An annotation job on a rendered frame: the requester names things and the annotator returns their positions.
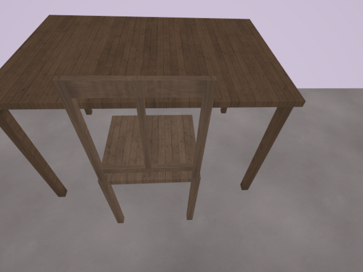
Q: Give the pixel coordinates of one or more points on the table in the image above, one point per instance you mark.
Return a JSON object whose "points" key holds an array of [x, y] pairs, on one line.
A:
{"points": [[248, 73]]}

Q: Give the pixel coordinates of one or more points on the chair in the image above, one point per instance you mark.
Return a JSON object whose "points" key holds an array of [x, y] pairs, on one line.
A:
{"points": [[143, 149]]}

